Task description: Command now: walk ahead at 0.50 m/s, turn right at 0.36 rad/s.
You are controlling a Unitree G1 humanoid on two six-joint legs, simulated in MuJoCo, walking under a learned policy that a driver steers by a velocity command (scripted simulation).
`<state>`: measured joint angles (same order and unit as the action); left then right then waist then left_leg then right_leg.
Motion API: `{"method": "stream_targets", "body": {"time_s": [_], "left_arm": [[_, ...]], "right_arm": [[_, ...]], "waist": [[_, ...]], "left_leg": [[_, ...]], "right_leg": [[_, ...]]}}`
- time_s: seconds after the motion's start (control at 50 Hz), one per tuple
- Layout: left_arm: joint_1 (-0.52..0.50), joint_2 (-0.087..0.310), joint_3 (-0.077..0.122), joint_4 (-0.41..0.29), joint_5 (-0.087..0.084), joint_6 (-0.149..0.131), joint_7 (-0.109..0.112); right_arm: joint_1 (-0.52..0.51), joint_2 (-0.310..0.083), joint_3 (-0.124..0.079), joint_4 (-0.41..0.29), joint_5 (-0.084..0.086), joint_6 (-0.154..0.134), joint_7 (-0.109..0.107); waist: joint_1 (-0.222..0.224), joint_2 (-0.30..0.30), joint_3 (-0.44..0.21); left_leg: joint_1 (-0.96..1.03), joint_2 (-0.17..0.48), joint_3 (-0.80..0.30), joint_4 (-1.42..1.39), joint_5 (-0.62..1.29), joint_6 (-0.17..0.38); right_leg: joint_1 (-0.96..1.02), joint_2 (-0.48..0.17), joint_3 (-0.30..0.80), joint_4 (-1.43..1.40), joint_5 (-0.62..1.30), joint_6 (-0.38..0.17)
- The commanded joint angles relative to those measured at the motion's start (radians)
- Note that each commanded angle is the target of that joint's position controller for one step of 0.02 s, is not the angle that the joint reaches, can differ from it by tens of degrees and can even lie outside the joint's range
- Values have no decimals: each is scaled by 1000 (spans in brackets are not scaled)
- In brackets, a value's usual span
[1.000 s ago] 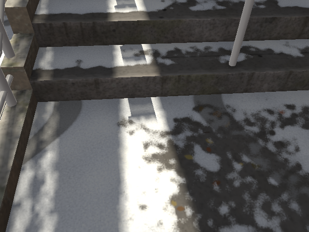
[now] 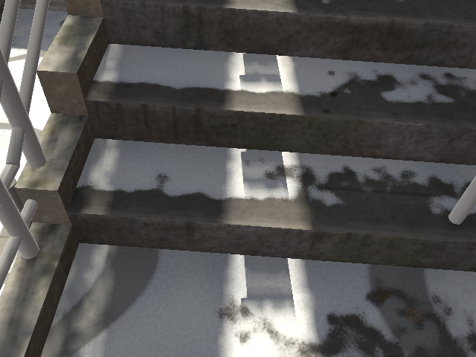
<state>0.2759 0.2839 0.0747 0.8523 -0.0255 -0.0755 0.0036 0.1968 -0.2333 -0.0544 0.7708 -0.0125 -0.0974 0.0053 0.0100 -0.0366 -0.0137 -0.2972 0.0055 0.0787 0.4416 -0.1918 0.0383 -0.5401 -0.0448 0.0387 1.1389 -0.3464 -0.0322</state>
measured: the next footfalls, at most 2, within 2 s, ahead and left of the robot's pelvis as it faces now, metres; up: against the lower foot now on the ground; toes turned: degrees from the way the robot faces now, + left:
right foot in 0.34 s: +0.31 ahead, -0.15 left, +0.00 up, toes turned -16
left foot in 0.90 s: +0.60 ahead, -0.08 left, +0.00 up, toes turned -12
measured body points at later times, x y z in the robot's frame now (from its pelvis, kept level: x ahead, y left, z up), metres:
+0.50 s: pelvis +0.25 -0.08 -0.01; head +0.28 -0.10 +0.44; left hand +0.43 +0.16 -0.12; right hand +0.26 -0.35 -0.14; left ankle +0.21 +0.08 -0.65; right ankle +0.27 -0.14 -0.74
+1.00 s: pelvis +0.51 -0.12 -0.01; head +0.54 -0.11 +0.44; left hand +0.65 +0.11 -0.15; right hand +0.53 -0.40 -0.13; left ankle +0.57 -0.08 -0.74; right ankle +0.36 -0.18 -0.63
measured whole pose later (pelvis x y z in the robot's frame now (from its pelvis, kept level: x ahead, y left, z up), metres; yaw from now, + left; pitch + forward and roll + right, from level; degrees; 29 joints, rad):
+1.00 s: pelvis +0.51 -0.12 -0.01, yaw -12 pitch +0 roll +0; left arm 0.25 0.24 0.02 0.86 0.05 -0.08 0.01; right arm 0.27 -0.26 -0.05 0.86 -0.01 -0.05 0.00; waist -0.01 -0.03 0.03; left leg -0.32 -0.10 0.04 0.51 -0.21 0.12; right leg -0.33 0.05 -0.01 1.22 -0.35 -0.04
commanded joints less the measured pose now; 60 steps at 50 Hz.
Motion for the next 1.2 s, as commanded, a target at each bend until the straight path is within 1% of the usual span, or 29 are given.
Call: {"method": "stream_targets", "body": {"time_s": [0.02,0.04,0.06,0.08,0.16,0.24,0.28,0.32,0.34,0.36,0.38,0.4,0.44,0.48,0.54,0.66,0.76,0.8,0.86,0.88,0.9,0.92,0.94,0.98,1.02,1.1,1.14,1.18,1.2], "left_arm": [[0,50,22,-77,0,9,7],[-20,46,23,-95,3,10,8],[-9,16,13,-80,100,25,-26],[-38,-2,13,-92,104,34,-39],[-159,-7,3,-135,53,54,-67],[-266,24,1,-177,61,58,-77],[-262,40,6,-191,65,57,-82],[-157,50,14,-176,72,50,-71],[-4,65,26,-129,78,38,-60],[165,138,48,-91,88,30,-43],[141,267,78,-100,71,32,-25],[163,241,74,-123,49,44,-13],[84,162,50,-97,42,43,-3],[11,96,27,-109,31,33,-3],[31,104,23,-93,28,12,-9],[98,114,16,-33,27,-12,-15],[141,109,9,8,63,-25,11],[117,102,5,9,63,-25,23],[60,131,0,11,62,-16,24],[32,149,4,7,59,-9,21],[-2,141,-4,-17,61,-11,23],[80,10,-34,-73,53,-17,8],[67,49,-35,-53,90,-16,8],[-30,80,-32,-76,69,-25,0],[-51,76,-35,-93,81,-2,-7],[-46,1,-53,-124,86,40,-11],[-124,6,-53,-169,89,48,-11],[-208,-36,-65,-212,80,64,1],[-261,-35,-66,-249,81,68,7]], "right_arm": [[14,-123,-35,-19,-7,-26,-4],[26,-145,-42,-8,-7,-27,-10],[92,-134,-33,25,-9,-25,-17],[100,-127,-32,32,-3,-29,-24],[103,-123,-27,34,1,-33,-18],[179,-158,-46,54,-8,-18,-21],[180,-168,-47,63,-10,-2,-25],[194,-197,-51,74,-10,16,-29],[196,-199,-49,71,-6,27,-29],[212,-173,-39,41,-9,32,-29],[250,-76,-15,-34,-7,26,-2],[108,-145,-27,-48,-25,16,5],[48,-122,-13,-52,-4,-5,9],[116,-128,-15,-22,-30,21,3],[125,-104,-10,-13,-39,61,15],[-51,-97,1,-26,-17,61,27],[-104,-67,16,-25,3,49,19],[-85,-82,12,-21,-5,49,10],[51,-98,0,19,-20,44,-8],[175,-107,-9,57,-22,35,-8],[313,-175,-33,90,-39,29,-17],[317,-319,-70,86,-46,30,-26],[280,-266,-63,86,-1,32,-8],[168,-145,-32,69,13,49,-7],[121,-118,-15,52,16,50,-23],[190,-166,-33,70,4,36,-17],[229,-157,-30,73,6,42,-27],[318,-143,-27,95,4,41,-38],[350,-150,-26,103,6,37,-41]], "waist": [[5,133,-17],[8,116,-5],[19,34,35],[10,75,51],[-9,149,69],[-53,151,97],[-41,162,94],[4,167,18],[70,120,-71],[125,17,-204],[50,-282,-279],[112,-105,-295],[52,23,-76],[-22,-1,-33],[-40,-1,-28],[22,-23,56],[41,-57,50],[17,-19,82],[-45,-47,0],[-108,-35,-44],[-173,28,-98],[-69,345,-132],[-65,185,-199],[-35,29,5],[-2,22,40],[8,69,-31],[-14,70,-10],[-66,146,-7],[-77,121,14]], "left_leg": [[165,298,-250,-281,123,155],[161,297,-216,-293,150,150],[119,273,-137,-307,198,134],[117,250,-72,-312,207,112],[128,213,55,-311,227,77],[261,257,94,-302,230,66],[354,280,112,-206,448,55],[404,284,143,13,777,50],[366,249,178,235,796,36],[149,223,177,538,516,13],[-321,17,129,873,-328,-40],[-459,-3,-86,942,-334,-30],[-446,87,-107,820,-131,-10],[-306,118,-115,726,-118,-25],[-265,103,-91,640,-98,-50],[-313,102,-57,336,151,-41],[-263,47,-28,270,150,7],[-241,24,-25,239,69,36],[-60,-80,36,154,-39,90],[78,-103,36,41,27,109],[283,1,-117,16,140,159],[504,313,-604,-30,453,348],[484,319,-732,-111,346,377],[254,261,-559,-183,146,319],[152,180,-441,-213,289,275],[145,132,-349,-134,594,274],[165,111,-375,-142,465,255],[237,119,-465,-132,267,295],[280,140,-521,-139,136,312]], "right_leg": [[-203,-77,85,16,113,4],[-233,-74,98,10,153,14],[-197,-35,29,-28,183,13],[-200,-30,7,-73,236,13],[-116,-25,-47,-298,415,3],[-61,-21,-111,-476,329,-43],[-51,10,-134,-525,211,-77],[80,87,-173,-565,89,-126],[263,138,-183,-639,117,-154],[557,-4,23,-639,47,-204],[858,-267,559,-735,13,-358],[876,-281,708,-857,-12,-340],[637,-219,428,-854,280,-273],[463,-140,283,-872,501,-231],[400,-103,211,-914,580,-242],[470,-87,97,-990,618,-154],[578,-124,11,-967,661,-144],[599,-147,-17,-915,839,-141],[642,-143,-66,-649,1303,-110],[596,-115,-93,-472,1232,-91],[407,-64,-118,-189,942,-62],[-10,146,-166,220,-8,7],[-79,115,27,282,-107,-6],[-110,24,33,215,29,2],[-70,5,18,144,78,44],[-164,15,-55,337,56,81],[-283,-12,-60,339,82,86],[-491,1,-90,619,-17,91],[-628,-14,-69,695,-58,87]]}}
